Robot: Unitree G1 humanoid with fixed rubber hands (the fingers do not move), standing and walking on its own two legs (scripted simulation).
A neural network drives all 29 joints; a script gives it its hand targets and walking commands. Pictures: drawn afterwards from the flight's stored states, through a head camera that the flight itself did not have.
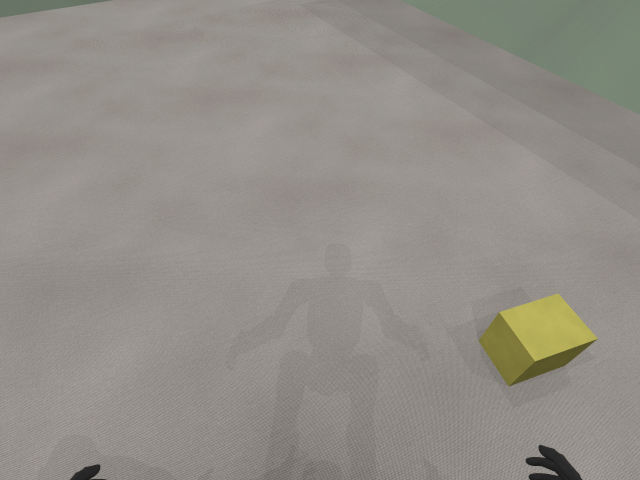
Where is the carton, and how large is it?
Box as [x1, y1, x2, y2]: [479, 294, 597, 386]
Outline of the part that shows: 558,294 548,296 499,312 479,339 480,343 508,386 566,364 597,338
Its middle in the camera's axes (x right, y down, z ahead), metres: +0.71 +0.32 +1.27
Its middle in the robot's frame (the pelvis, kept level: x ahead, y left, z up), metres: +0.67 -0.69 -0.68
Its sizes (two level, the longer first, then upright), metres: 0.231 0.171 0.196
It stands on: the floor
